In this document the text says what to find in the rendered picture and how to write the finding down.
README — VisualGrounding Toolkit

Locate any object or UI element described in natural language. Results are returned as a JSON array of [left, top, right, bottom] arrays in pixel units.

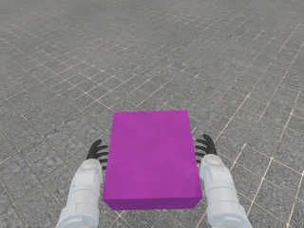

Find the carton
[[102, 110, 202, 211]]

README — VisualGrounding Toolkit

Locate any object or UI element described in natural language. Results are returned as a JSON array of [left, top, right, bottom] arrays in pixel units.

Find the right robot forearm
[[199, 154, 253, 228]]

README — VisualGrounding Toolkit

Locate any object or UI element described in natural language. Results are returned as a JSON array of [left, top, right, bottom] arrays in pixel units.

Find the left robot forearm
[[55, 159, 103, 228]]

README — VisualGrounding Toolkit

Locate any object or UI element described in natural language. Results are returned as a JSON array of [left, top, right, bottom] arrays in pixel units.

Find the left robot hand
[[86, 139, 108, 170]]

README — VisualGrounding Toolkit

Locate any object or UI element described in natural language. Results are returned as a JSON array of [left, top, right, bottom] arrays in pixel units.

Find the right robot hand
[[195, 134, 218, 163]]

